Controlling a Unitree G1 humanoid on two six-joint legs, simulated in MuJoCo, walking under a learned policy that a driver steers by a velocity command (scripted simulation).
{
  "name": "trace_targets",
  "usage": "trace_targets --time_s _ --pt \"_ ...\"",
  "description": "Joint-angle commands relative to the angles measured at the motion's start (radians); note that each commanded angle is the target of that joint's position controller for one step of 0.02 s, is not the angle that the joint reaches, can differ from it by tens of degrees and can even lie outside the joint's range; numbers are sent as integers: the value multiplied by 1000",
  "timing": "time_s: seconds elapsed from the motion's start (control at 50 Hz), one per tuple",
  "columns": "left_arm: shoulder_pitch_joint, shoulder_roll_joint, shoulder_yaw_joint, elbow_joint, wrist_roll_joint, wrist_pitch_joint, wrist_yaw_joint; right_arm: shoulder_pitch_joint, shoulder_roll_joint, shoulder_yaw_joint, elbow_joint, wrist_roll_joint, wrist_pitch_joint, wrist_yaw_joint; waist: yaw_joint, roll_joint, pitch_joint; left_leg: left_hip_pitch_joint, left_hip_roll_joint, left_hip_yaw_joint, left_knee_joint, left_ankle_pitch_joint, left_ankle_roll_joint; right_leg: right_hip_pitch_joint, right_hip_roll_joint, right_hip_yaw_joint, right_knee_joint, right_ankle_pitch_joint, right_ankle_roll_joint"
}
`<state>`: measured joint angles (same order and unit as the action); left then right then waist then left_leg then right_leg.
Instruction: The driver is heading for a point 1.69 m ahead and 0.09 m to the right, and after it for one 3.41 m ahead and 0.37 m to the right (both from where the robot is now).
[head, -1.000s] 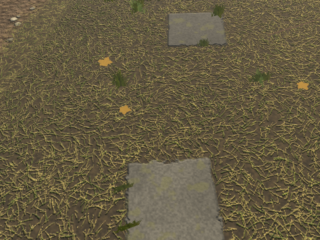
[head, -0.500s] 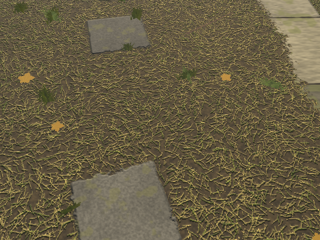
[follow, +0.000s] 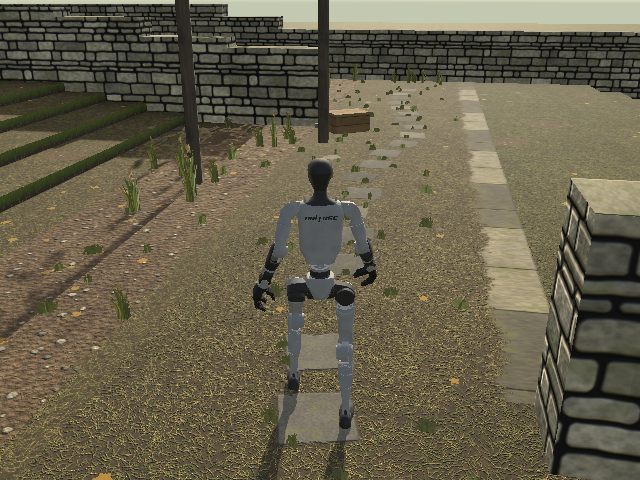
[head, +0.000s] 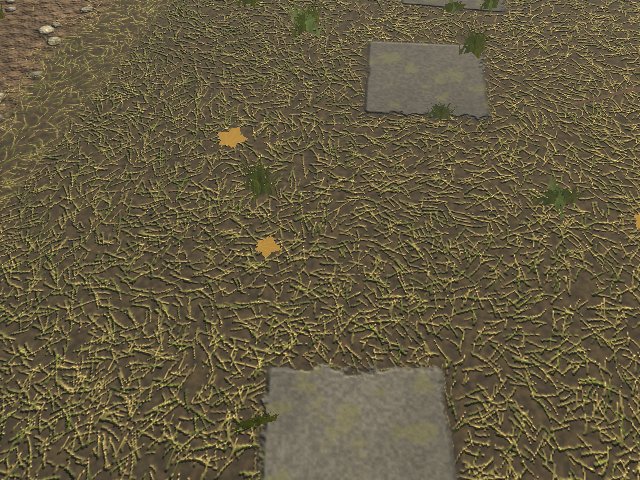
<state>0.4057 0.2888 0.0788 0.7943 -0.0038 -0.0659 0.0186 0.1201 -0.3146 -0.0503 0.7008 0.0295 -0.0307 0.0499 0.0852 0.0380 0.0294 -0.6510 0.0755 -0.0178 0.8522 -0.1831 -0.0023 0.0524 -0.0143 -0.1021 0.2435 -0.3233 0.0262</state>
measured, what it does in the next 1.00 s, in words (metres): walks ahead: left foot, then right foot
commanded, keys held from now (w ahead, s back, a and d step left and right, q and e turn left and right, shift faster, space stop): w+q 0.16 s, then w+e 0.84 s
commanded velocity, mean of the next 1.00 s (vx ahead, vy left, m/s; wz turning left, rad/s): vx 0.48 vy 0.00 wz -0.15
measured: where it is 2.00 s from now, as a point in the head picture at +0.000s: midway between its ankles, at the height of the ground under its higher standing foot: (382, 225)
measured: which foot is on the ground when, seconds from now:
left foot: up 0.00-0.10, down 0.12-0.72, up 0.74-1.00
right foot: down 0.00-0.14, up 0.16-0.68, down 0.70-1.00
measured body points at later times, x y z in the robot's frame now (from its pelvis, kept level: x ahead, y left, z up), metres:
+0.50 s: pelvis +0.27 +0.10 +0.01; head +0.29 +0.10 +0.46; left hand +0.40 +0.37 -0.10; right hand +0.37 -0.17 -0.11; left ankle +0.19 +0.15 -0.74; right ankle +0.49 -0.07 -0.67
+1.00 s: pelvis +0.58 +0.08 +0.01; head +0.62 +0.07 +0.46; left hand +0.72 +0.35 -0.10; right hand +0.73 -0.20 -0.08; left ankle +0.78 +0.24 -0.68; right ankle +0.54 +0.00 -0.74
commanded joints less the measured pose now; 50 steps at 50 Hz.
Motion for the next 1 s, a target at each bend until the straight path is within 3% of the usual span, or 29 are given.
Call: trace_targets --time_s 0.02,0.04,0.08,0.1,0.12,0.14,0.16,0.18,0.2,0.22,0.24,0.26,0.3,0.38,0.48,0.58,0.64,0.68,0.7,0.72,0.74,0.76,0.78,0.8,0.82,0.86,0.9,0.96,1.0 --pt "-58 189 44 -65 -13 -18 -1 -148 -21 7 -125 -4 -16 19 -4 -134 67 62 -12 60 -129 82 9 -116 -227 44 -105 298 -153" --pt "-49 200 48 -58 -17 -16 -3 -149 -35 2 -134 -3 -13 20 -13 -138 69 88 -23 71 -150 71 28 -105 -245 31 -90 350 -149" --pt "-53 219 53 -53 -24 -10 -3 -91 -78 -21 -136 -6 -7 18 -69 -152 22 205 -82 114 -186 23 78 -71 -255 -25 45 690 -124" --pt "-60 223 52 -54 -27 -3 -1 26 -113 -45 -108 -5 -2 14 -143 -141 -51 367 -128 141 -219 33 111 -91 -235 -69 213 853 -99" --pt "-42 205 42 -59 -21 -4 3 193 -170 -80 -61 -1 8 0 -222 -120 -142 618 -167 131 -220 35 147 -202 -203 -93 431 869 -68" --pt "-26 133 14 -84 18 -10 4 338 -247 -105 -32 10 22 -24 -260 56 -225 890 -3 -148 -247 -14 210 -466 -146 -89 784 323 -15" --pt "34 37 -21 -151 13 -36 -1 277 -331 -102 -72 3 8 -22 -147 267 -405 1059 254 -828 -510 -385 414 -749 53 85 1113 -276 28" --pt "-61 156 1 -137 -32 -60 -11 266 -220 -74 -76 -4 -8 -14 -218 89 -366 1000 269 -832 -622 -474 362 -829 -5 224 1172 -200 6" --pt "-111 169 4 -151 -60 -67 -14 236 -174 -59 -60 -14 -21 -14 -200 77 -216 873 249 -675 -611 -411 316 -871 -47 188 1146 -124 -22" --pt "-123 154 -1 -140 -44 -68 -6 174 -146 -48 -60 -17 -32 -13 -155 -6 -129 707 212 -538 -600 -253 281 -819 -102 181 1064 -42 -34" --pt "-117 153 4 -125 -20 -59 0 114 -108 -37 -61 -29 -39 -12 -117 1 -94 589 167 -422 -595 -122 257 -751 -139 183 993 13 -38" --pt "-80 146 4 -108 -19 -43 -4 86 -90 -30 -65 -45 -44 -13 -84 39 -80 505 141 -350 -624 -54 249 -682 -161 192 975 61 -43" --pt "-44 119 1 -83 -19 -14 -9 76 -82 -29 -46 -42 -64 -13 -62 41 -71 439 129 -259 -672 53 260 -637 -167 183 934 99 -30" --pt "-144 92 -4 -99 -12 3 -6 114 -85 -31 5 -41 -82 -24 -90 -4 10 460 98 -92 -724 196 219 -753 -148 196 758 294 -7" --pt "-264 56 -16 -126 -21 -19 -36 146 -106 -30 38 -40 -80 -45 -145 -9 38 534 81 49 -752 279 135 -720 -80 156 469 529 -25" --pt "-380 32 -31 -194 -20 -27 -78 223 -122 -36 87 -32 -41 -60 -186 -26 69 769 142 96 -673 504 121 -824 -46 101 340 421 -60" --pt "-351 57 -20 -219 -17 -21 -95 214 -157 -44 79 -32 -9 -82 -138 26 -7 849 157 131 -494 989 106 -728 34 5 343 243 -106" --pt "-173 130 15 -195 -17 -13 -85 193 -180 -47 63 -37 6 -96 -32 65 -121 801 149 149 -225 1182 98 -479 92 -7 340 177 -161" --pt "-5 185 41 -167 -15 -10 -70 152 -178 -42 44 -33 1 -99 74 22 -205 626 115 168 23 1004 74 -187 57 84 251 264 -215" --pt "78 291 68 -154 -12 -7 -58 252 -56 -3 -3 -58 -26 -82 23 -212 -337 146 -53 142 441 188 -1 274 -218 558 286 200 -400" --pt "82 239 52 -163 -17 -9 -50 238 -63 9 -3 -54 -70 -55 28 -197 -454 -61 -172 -63 610 -379 -5 416 -325 939 139 128 -487" --pt "49 186 36 -166 -8 -7 -43 128 -125 -9 -39 -6 -100 -34 52 -126 -326 -158 -96 -132 605 -303 19 338 -290 794 93 94 -419" --pt "-20 161 29 -177 -9 -6 -40 81 -120 -2 -63 3 -116 -28 14 -45 -202 -158 -48 -116 509 -225 31 176 -255 665 70 131 -381" --pt "-87 140 22 -190 -13 -3 -41 69 -109 -3 -61 -17 -118 -31 -34 19 -107 -121 -18 -91 400 -191 24 19 -209 577 46 230 -354" --pt "-130 118 12 -205 -4 -4 -39 87 -115 -11 -58 -34 -108 -34 -72 1 -67 -56 7 -85 339 -163 9 -93 -175 512 19 317 -344" --pt "-174 122 13 -214 -3 -3 -33 131 -100 -10 -52 -46 -84 -38 -114 -49 -45 22 18 -59 262 -138 -35 -235 -137 454 -19 400 -348" --pt "-173 149 20 -203 -6 -4 -22 105 -71 2 -63 -48 -68 -46 -114 -71 -27 65 12 -27 126 -80 -76 -343 -102 374 -27 452 -336" --pt "-132 176 31 -178 -16 8 -7 -26 -31 20 -91 -46 -70 -46 -56 -106 -25 168 -37 -4 -145 167 -93 -413 -32 302 3 345 -270" --pt "-81 184 34 -159 -19 17 -5 -80 -48 14 -104 -30 -75 -40 -22 -124 -46 212 -70 -15 -245 259 -93 -382 -44 343 28 260 -245"
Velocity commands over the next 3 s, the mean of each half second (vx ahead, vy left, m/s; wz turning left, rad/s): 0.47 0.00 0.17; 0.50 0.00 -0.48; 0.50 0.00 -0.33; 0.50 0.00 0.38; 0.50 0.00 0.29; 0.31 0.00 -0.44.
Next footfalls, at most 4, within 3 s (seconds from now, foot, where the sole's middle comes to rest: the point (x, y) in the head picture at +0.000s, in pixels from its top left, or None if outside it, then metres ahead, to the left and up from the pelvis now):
0.12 left None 0.23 0.15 -0.77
0.70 right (365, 427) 0.57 0.00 -0.77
1.14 left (295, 301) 0.88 0.18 -0.77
1.62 right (429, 260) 1.03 -0.15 -0.77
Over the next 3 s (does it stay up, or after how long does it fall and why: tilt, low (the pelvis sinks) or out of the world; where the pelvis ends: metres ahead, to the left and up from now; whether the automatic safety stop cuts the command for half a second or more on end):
stays up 1.62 -0.06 0.00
